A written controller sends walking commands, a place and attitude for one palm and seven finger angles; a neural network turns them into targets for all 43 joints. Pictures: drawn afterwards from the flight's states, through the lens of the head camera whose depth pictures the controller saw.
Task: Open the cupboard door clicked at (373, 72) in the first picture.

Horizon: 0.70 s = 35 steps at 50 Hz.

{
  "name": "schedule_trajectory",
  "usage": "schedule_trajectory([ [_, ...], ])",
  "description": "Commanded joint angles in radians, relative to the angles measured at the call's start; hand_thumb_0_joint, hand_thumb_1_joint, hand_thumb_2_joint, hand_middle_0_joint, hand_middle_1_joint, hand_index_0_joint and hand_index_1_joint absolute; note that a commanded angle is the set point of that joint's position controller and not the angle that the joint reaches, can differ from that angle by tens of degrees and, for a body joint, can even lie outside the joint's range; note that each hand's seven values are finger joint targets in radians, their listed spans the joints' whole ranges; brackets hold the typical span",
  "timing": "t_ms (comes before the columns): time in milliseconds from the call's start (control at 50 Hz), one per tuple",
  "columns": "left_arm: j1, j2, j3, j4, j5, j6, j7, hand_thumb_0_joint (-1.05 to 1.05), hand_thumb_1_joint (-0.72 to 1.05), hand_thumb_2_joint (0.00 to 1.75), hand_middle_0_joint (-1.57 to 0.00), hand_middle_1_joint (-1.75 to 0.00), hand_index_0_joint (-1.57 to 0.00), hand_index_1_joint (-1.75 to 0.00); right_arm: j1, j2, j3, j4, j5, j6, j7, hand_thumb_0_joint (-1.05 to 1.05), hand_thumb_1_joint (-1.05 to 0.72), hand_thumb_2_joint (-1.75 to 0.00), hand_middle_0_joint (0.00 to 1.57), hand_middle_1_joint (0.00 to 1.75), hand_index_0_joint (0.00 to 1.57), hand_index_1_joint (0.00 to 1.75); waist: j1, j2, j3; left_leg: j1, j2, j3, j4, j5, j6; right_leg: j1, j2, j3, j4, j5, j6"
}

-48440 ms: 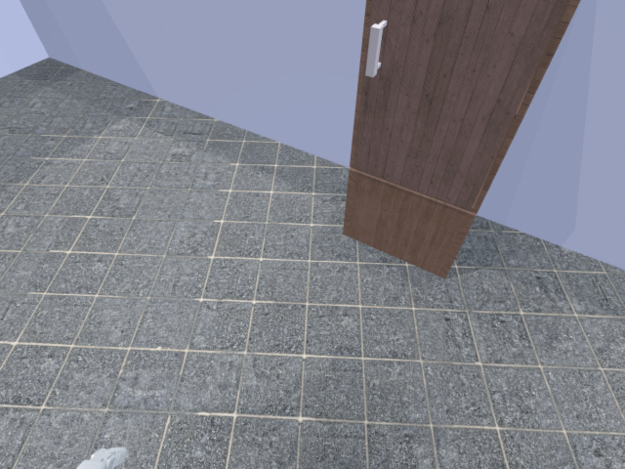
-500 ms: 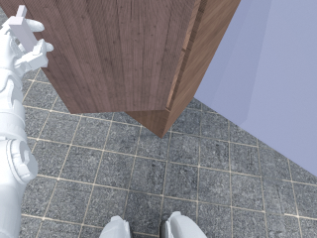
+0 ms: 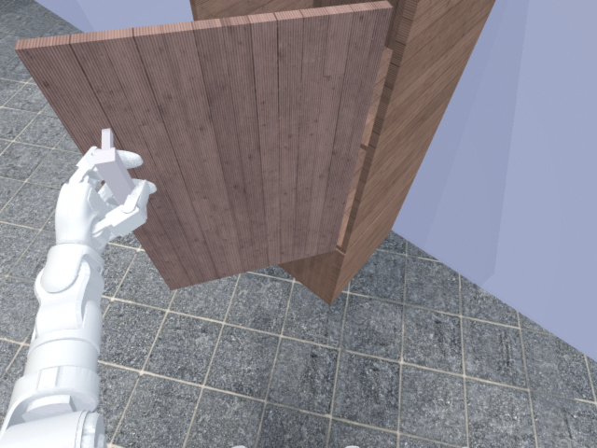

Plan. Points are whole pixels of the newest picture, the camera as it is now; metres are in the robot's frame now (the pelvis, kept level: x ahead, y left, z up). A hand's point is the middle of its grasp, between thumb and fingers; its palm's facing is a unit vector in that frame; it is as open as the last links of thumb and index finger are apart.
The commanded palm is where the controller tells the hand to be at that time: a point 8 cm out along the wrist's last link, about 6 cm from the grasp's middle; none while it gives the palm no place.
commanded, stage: pull the door open along its arc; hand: left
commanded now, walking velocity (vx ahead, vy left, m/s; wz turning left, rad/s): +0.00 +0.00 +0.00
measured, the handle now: (123, 176) +0.46 +0.24 +0.08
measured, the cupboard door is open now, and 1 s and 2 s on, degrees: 56 86 85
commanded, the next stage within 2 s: open thumb and fingers to let go in 0.40 s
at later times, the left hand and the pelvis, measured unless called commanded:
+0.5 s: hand (222, 314) +0.26 +0.09 +0.09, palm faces +0.44 -0.90 +0.00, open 6.3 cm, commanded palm +0.22 +0.13 +0.08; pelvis -0.01 -0.04 +0.01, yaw +4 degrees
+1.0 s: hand (227, 311) +0.27 +0.08 +0.09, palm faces +0.44 -0.90 -0.01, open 12.3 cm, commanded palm +0.21 +0.13 +0.08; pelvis -0.03 -0.06 +0.01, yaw +5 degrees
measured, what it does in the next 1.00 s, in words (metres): shifts its weight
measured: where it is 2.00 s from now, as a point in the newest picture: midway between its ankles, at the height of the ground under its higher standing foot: outside the picture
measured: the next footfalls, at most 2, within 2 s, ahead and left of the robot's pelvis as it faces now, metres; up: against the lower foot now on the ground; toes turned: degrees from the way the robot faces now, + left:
none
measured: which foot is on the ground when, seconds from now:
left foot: down 0.00-1.00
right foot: down 0.00-1.00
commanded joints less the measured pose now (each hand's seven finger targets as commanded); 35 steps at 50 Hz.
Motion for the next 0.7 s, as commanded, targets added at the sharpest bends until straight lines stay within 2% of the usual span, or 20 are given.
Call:
schedule_trajectory([
  [0,0.053,0.006,0.029,-0.421,-0.017,-0.014,0.277,0.00,0.90,0.90,-0.40,-1.35,-0.40,-1.35,-0.022,-0.114,-0.060,-0.104,-0.008,-0.087,0.024,0.00,-0.90,-0.90,0.20,0.30,0.20,0.30,0.103,-0.015,-0.309,0.299,-0.010,-0.102,-0.077,0.676,-0.052,0.201,0.026,-0.040,-0.015,0.491,0.000],
  [60,0.182,-0.059,-0.015,-0.583,0.060,0.003,0.437,0.00,0.90,0.90,-0.40,-1.35,-0.40,-1.35,-0.080,-0.090,-0.053,-0.114,-0.024,-0.089,0.028,0.00,-0.90,-0.90,0.20,0.30,0.20,0.30,0.120,-0.017,-0.310,0.304,-0.015,-0.095,-0.092,0.651,-0.052,0.266,0.013,-0.032,-0.013,0.504,-0.008],
  [80,0.211,-0.114,-0.068,-0.631,0.089,0.014,0.480,0.00,0.90,0.90,-0.40,-1.35,-0.40,-1.35,-0.105,-0.079,-0.050,-0.120,-0.030,-0.087,0.030,0.00,-0.90,-0.90,0.20,0.30,0.20,0.30,0.119,-0.008,-0.298,0.310,-0.017,-0.089,-0.098,0.637,-0.052,0.273,0.007,-0.030,-0.017,0.505,-0.009],
  [120,0.276,-0.146,-0.102,-0.725,0.144,0.032,0.568,0.00,0.90,0.90,-0.40,-1.35,-0.40,-1.35,-0.143,-0.064,-0.047,-0.126,-0.043,-0.074,0.026,0.00,-0.90,-0.90,0.20,0.30,0.20,0.30,0.130,-0.006,-0.287,0.322,-0.016,-0.090,-0.110,0.622,-0.055,0.297,0.000,-0.025,-0.021,0.498,-0.014],
  [140,0.331,-0.157,-0.121,-0.747,0.172,0.045,0.607,0.00,0.90,0.90,-0.40,-1.35,-0.40,-1.35,-0.154,-0.063,-0.044,-0.133,-0.052,-0.064,0.022,0.00,-0.90,-0.90,0.20,0.30,0.20,0.30,0.130,-0.047,-0.271,0.312,-0.016,-0.092,-0.118,0.581,-0.050,0.318,-0.003,-0.022,-0.033,0.487,-0.017],
  [180,0.382,-0.225,-0.192,-0.800,0.209,0.070,0.661,0.00,0.90,0.90,-0.40,-1.35,-0.40,-1.35,-0.201,-0.047,-0.033,-0.145,-0.057,-0.046,0.011,0.00,-0.90,-0.90,0.20,0.30,0.20,0.30,0.123,-0.049,-0.219,0.302,-0.025,-0.085,-0.139,0.482,-0.048,0.329,-0.011,-0.018,-0.053,0.457,-0.018],
  [200,0.411,-0.229,-0.200,-0.806,0.222,0.082,0.676,0.00,0.90,0.90,-0.40,-1.35,-0.40,-1.35,-0.214,-0.043,-0.030,-0.147,-0.061,-0.038,0.003,0.00,-0.90,-0.90,0.20,0.30,0.20,0.30,0.123,-0.070,-0.200,0.296,-0.028,-0.085,-0.148,0.434,-0.046,0.341,-0.014,-0.014,-0.067,0.438,-0.019],
  [220,0.425,-0.227,-0.207,-0.826,0.232,0.089,0.686,0.00,0.90,0.90,-0.40,-1.35,-0.40,-1.35,-0.230,-0.039,-0.025,-0.151,-0.066,-0.029,-0.007,0.00,-0.90,-0.90,0.20,0.30,0.20,0.30,0.125,-0.069,-0.186,0.292,-0.033,-0.084,-0.156,0.399,-0.045,0.351,-0.017,-0.007,-0.081,0.422,-0.020],
  [240,0.449,-0.212,-0.206,-0.830,0.248,0.093,0.696,0.00,0.90,0.90,-0.40,-1.35,-0.40,-1.35,-0.235,-0.035,-0.024,-0.149,-0.067,-0.021,-0.019,0.00,-0.90,-0.90,0.20,0.30,0.20,0.30,0.120,-0.116,-0.170,0.292,-0.033,-0.086,-0.161,0.373,-0.041,0.370,-0.020,0.005,-0.104,0.409,-0.019],
  [280,0.527,-0.269,-0.258,-0.865,0.251,0.103,0.697,0.00,0.90,0.90,-0.40,-1.35,-0.40,-1.35,-0.269,-0.017,-0.014,-0.161,-0.069,-0.014,-0.030,0.00,-0.90,-0.90,0.20,0.30,0.20,0.30,0.128,-0.073,-0.132,0.304,-0.039,-0.078,-0.175,0.349,-0.041,0.377,-0.025,0.009,-0.123,0.401,-0.021],
  [300,0.549,-0.270,-0.259,-0.887,0.244,0.104,0.697,0.00,0.90,0.90,-0.40,-1.35,-0.40,-1.35,-0.279,-0.012,-0.012,-0.162,-0.071,-0.013,-0.033,0.00,-0.90,-0.90,0.20,0.30,0.20,0.30,0.131,-0.073,-0.128,0.308,-0.041,-0.076,-0.177,0.349,-0.041,0.388,-0.026,0.012,-0.130,0.411,-0.021],
  [360,0.478,-0.309,-0.317,-0.875,0.253,0.101,0.705,0.00,0.90,0.90,-0.40,-1.35,-0.40,-1.35,-0.303,-0.006,-0.003,-0.152,-0.079,-0.012,-0.044,0.00,-0.90,-0.90,0.20,0.30,0.20,0.30,0.101,-0.075,-0.065,0.309,-0.046,-0.082,-0.170,0.302,-0.035,0.354,-0.036,0.031,-0.160,0.374,-0.015],
  [420,0.421,-0.371,-0.393,-0.862,0.280,0.086,0.725,0.00,0.90,0.90,-0.40,-1.35,-0.40,-1.35,-0.305,-0.001,-0.004,-0.148,-0.091,-0.026,-0.042,0.00,-0.90,-0.90,0.20,0.30,0.20,0.30,0.090,-0.059,-0.077,0.312,-0.050,-0.089,-0.154,0.290,-0.035,0.324,-0.044,0.029,-0.148,0.350,-0.013],
  [440,0.396,-0.398,-0.435,-0.849,0.291,0.084,0.731,0.00,0.90,0.90,-0.40,-1.35,-0.40,-1.35,-0.297,-0.001,-0.003,-0.142,-0.093,-0.032,-0.040,0.00,-0.90,-0.90,0.20,0.30,0.20,0.30,0.073,-0.073,-0.064,0.314,-0.049,-0.094,-0.143,0.283,-0.033,0.304,-0.047,0.034,-0.153,0.345,-0.010],
  [460,0.375,-0.414,-0.455,-0.834,0.294,0.079,0.736,0.00,0.90,0.90,-0.40,-1.35,-0.40,-1.35,-0.298,-0.004,-0.005,-0.138,-0.097,-0.038,-0.038,0.00,-0.90,-0.90,0.20,0.30,0.20,0.30,0.069,-0.093,-0.073,0.307,-0.051,-0.098,-0.137,0.268,-0.033,0.294,-0.052,0.037,-0.150,0.336,-0.005],
  [480,0.308,-0.453,-0.512,-0.838,0.305,0.072,0.740,0.00,0.90,0.90,-0.40,-1.35,-0.40,-1.35,-0.304,-0.007,-0.005,-0.134,-0.100,-0.046,-0.037,0.00,-0.90,-0.90,0.20,0.30,0.20,0.30,0.050,-0.089,-0.078,0.305,-0.052,-0.101,-0.123,0.257,-0.031,0.271,-0.058,0.042,-0.147,0.322,-0.001],
  [520,0.316,-0.401,-0.468,-0.800,0.319,0.058,0.742,0.00,0.76,0.84,-0.39,-1.34,-0.39,-1.34,-0.289,-0.013,-0.013,-0.123,-0.102,-0.053,-0.041,0.00,-0.90,-0.90,0.20,0.30,0.20,0.30,0.068,-0.109,-0.119,0.290,-0.055,-0.103,-0.119,0.241,-0.032,0.289,-0.066,0.058,-0.145,0.321,0.002],
  [540,0.296,-0.384,-0.458,-0.791,0.320,0.054,0.735,0.00,0.69,0.81,-0.38,-1.33,-0.38,-1.33,-0.283,-0.013,-0.013,-0.117,-0.100,-0.053,-0.045,0.00,-0.90,-0.90,0.20,0.30,0.20,0.30,0.066,-0.127,-0.128,0.283,-0.058,-0.103,-0.119,0.239,-0.031,0.304,-0.072,0.069,-0.151,0.330,0.006],
  [580,0.285,-0.356,-0.426,-0.774,0.308,0.043,0.714,0.00,0.55,0.75,-0.38,-1.31,-0.38,-1.31,-0.287,-0.011,-0.015,-0.112,-0.096,-0.054,-0.054,0.00,-0.90,-0.90,0.20,0.30,0.20,0.30,0.078,-0.130,-0.152,0.271,-0.062,-0.099,-0.121,0.236,-0.030,0.339,-0.086,0.095,-0.161,0.362,0.014],
  [680,0.241,-0.368,-0.423,-0.732,0.252,0.014,0.661,0.00,0.20,0.60,-0.35,-1.27,-0.35,-1.27,-0.290,-0.016,-0.016,-0.091,-0.084,-0.073,-0.066,0.00,-0.90,-0.90,0.20,0.30,0.20,0.30,0.071,-0.131,-0.119,0.263,-0.064,-0.104,-0.125,0.207,-0.032,0.339,-0.102,0.126,-0.201,0.332,0.026],
])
